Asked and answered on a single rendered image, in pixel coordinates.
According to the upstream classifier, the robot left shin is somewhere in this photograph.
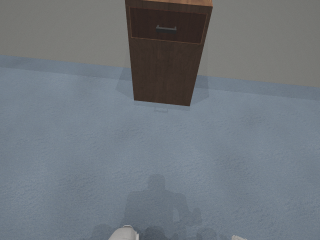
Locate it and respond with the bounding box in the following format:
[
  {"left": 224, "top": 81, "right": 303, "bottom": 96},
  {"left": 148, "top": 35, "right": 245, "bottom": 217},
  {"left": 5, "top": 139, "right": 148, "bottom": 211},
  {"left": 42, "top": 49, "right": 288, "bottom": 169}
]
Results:
[{"left": 123, "top": 225, "right": 133, "bottom": 229}]

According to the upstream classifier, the drawer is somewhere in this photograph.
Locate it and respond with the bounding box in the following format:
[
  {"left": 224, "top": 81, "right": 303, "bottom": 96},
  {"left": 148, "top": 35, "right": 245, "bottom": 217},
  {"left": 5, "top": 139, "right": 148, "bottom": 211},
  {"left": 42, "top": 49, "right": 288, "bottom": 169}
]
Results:
[{"left": 130, "top": 6, "right": 207, "bottom": 44}]

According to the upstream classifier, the handle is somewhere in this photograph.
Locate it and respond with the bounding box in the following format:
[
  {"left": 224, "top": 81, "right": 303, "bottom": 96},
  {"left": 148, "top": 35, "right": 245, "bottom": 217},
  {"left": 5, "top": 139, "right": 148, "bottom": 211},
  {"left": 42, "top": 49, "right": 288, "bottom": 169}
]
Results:
[{"left": 155, "top": 25, "right": 177, "bottom": 34}]

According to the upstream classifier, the robot left thigh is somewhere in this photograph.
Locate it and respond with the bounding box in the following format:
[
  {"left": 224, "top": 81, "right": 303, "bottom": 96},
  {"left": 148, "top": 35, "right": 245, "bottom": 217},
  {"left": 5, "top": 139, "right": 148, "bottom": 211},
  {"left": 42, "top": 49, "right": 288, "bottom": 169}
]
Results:
[{"left": 108, "top": 227, "right": 139, "bottom": 240}]

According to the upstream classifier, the cabinet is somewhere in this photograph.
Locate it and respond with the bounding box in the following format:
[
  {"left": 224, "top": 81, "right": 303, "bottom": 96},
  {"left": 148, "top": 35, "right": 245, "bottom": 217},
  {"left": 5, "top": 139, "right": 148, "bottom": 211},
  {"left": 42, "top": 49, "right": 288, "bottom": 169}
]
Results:
[{"left": 125, "top": 0, "right": 213, "bottom": 106}]

